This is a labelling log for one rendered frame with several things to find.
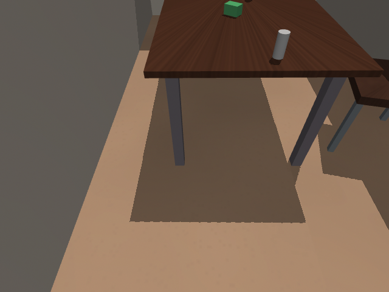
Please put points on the table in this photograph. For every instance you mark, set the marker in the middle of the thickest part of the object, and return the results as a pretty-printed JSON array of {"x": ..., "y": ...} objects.
[{"x": 194, "y": 39}]

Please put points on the chair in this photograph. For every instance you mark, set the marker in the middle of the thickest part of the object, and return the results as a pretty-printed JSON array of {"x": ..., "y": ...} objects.
[{"x": 372, "y": 91}]

